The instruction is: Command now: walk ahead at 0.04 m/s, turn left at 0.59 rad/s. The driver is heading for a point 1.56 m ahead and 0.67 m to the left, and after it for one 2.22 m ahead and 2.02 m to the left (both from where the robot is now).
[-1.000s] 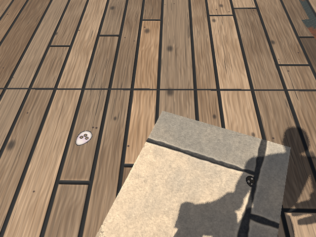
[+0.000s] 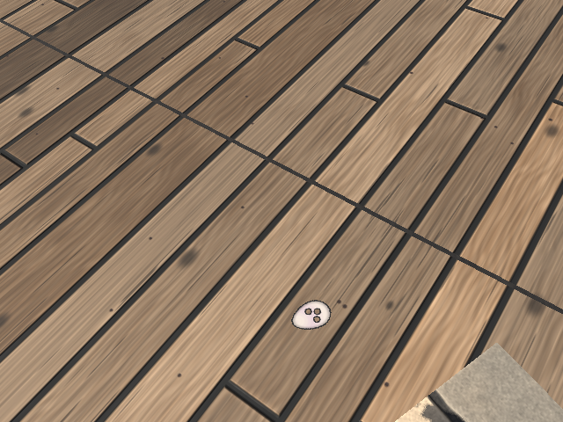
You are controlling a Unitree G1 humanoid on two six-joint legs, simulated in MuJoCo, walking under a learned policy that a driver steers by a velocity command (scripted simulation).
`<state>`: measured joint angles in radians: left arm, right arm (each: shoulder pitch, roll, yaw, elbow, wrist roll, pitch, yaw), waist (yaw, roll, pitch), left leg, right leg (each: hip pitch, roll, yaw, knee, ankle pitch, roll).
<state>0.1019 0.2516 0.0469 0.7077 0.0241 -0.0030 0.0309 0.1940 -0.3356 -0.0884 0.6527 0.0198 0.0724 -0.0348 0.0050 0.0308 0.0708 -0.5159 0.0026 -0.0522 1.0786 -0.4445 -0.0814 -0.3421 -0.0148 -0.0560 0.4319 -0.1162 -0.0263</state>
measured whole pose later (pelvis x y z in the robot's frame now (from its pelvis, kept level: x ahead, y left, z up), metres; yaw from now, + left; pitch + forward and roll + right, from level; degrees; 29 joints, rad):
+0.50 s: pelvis +0.01 +0.05 +0.01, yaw +17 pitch +2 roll -3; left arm 0.08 0.31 0.09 0.74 0.00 0.01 0.02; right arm 0.21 -0.30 -0.07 0.61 0.00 0.04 -0.04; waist -0.01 -0.02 0.04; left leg -0.29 -0.06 -0.15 0.47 -0.21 0.05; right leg -0.48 0.02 0.07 0.87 -0.35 0.08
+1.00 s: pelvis +0.01 +0.03 +0.00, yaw +30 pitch +1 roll +0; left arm 0.16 0.26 0.05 0.75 -0.01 0.02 0.01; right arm 0.19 -0.29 -0.07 0.64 0.01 0.05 -0.02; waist 0.02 0.01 0.06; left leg -0.29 0.00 -0.06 0.62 -0.34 -0.08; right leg -0.23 -0.03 0.00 0.48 -0.26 0.01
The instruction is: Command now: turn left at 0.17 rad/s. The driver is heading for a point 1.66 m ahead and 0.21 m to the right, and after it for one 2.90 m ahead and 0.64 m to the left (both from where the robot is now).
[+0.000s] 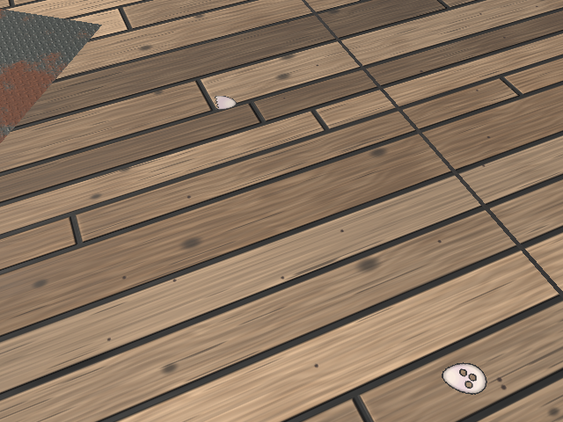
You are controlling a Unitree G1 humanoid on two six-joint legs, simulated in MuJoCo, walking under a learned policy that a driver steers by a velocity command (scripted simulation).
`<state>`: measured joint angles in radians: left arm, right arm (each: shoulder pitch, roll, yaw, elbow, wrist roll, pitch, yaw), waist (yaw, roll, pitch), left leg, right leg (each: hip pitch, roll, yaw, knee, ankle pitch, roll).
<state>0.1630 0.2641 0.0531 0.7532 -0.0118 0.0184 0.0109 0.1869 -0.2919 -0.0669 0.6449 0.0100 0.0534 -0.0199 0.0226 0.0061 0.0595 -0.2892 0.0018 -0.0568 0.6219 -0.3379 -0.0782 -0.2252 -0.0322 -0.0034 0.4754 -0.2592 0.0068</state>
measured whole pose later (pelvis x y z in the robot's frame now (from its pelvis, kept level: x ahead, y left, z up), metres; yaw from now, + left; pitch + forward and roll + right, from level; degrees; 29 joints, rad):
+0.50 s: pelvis +0.01 +0.03 +0.00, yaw +1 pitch -1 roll +0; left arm 0.21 0.28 0.03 0.91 0.01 0.00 0.03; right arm 0.19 -0.23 -0.03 0.76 -0.01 0.01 -0.01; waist 0.02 0.00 0.03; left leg -0.18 -0.04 -0.04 0.49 -0.29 0.03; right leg -0.16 -0.08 0.00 0.45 -0.27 0.08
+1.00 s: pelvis +0.02 +0.02 -0.01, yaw +0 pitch -1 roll +0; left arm 0.28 0.25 0.03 1.03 -0.01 -0.01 0.04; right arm 0.25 -0.24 -0.04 0.96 0.02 0.00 -0.03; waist 0.01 -0.01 0.00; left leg -0.19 -0.02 -0.04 0.55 -0.35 0.03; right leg -0.23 -0.05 0.00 0.63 -0.43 0.01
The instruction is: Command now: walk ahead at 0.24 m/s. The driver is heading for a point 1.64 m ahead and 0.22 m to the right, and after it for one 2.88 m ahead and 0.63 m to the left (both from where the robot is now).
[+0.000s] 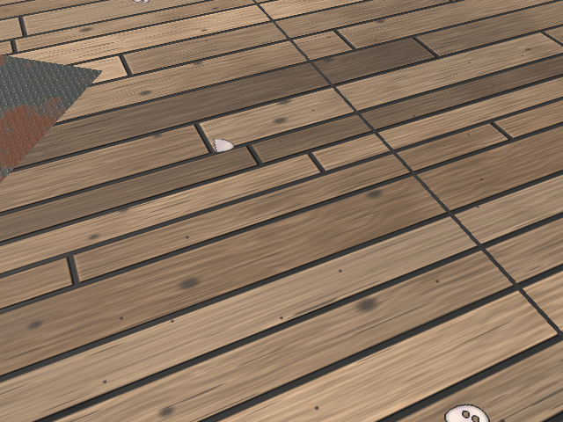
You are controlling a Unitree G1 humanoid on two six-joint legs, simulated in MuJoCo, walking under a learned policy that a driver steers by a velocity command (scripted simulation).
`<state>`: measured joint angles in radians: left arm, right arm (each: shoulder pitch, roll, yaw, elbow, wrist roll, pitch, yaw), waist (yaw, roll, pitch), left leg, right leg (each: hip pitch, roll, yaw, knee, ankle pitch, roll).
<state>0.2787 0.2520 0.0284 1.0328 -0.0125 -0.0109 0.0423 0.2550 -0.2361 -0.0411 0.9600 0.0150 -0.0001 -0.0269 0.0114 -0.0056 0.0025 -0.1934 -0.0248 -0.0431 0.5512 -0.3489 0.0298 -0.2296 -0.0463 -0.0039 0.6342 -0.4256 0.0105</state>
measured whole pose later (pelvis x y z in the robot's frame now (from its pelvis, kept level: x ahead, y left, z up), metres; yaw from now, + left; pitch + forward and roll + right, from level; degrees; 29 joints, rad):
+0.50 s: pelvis +0.19 -0.01 -0.01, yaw +0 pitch +2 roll +0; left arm 0.53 0.22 0.02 1.06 -0.01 -0.07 0.02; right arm -0.08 -0.23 -0.03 0.82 0.03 -0.09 0.05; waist 0.10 0.02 0.05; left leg -0.57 0.02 0.05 0.54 -0.02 0.05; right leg 0.21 0.00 -0.02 0.15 -0.38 -0.01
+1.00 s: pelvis +0.48 -0.01 +0.01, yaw -1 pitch +1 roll +3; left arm 0.03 0.25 0.04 0.83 -0.02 -0.09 -0.02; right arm 0.37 -0.25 -0.04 1.03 0.02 -0.08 0.00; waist -0.09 -0.04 0.02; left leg 0.06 -0.07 0.04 0.19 -0.28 0.04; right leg -0.62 -0.10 0.01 0.56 0.05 -0.01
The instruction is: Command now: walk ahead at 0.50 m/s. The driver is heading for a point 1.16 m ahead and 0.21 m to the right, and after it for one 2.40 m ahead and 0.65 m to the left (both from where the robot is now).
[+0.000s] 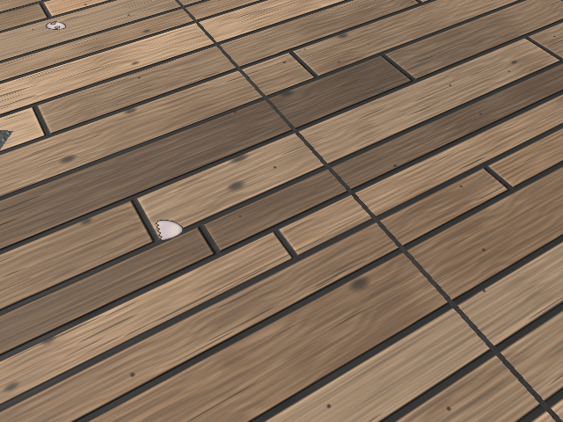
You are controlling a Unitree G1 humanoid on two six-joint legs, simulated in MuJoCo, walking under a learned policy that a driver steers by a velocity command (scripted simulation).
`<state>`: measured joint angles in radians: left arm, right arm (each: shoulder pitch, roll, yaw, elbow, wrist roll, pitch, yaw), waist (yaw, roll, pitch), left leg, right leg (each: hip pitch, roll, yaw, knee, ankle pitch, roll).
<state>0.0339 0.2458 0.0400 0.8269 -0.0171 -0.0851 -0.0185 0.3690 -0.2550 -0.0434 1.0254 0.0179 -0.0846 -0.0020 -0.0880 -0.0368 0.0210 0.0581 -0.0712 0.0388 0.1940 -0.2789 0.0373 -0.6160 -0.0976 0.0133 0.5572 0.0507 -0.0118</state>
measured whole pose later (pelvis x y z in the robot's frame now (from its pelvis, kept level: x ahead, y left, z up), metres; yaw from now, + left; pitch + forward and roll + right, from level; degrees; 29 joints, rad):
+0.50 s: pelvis +0.28 -0.04 +0.01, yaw +1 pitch +1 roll -2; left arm 0.37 0.25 0.05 0.97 -0.01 -0.09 0.00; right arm 0.04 -0.26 -0.04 0.90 0.01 -0.08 0.01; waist 0.07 0.04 0.01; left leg -0.64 0.11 -0.03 0.59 0.08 0.01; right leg 0.02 0.07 -0.06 0.18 -0.23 -0.06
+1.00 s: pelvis +0.56 +0.01 +0.01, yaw -11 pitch +1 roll +2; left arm 0.15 0.27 0.08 0.84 -0.02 -0.04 -0.01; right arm 0.29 -0.25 -0.07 0.99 -0.01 -0.10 -0.01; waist -0.06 -0.04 0.02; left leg 0.01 -0.03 0.22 0.22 -0.24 0.03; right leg -0.69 -0.13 0.04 0.81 -0.01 -0.02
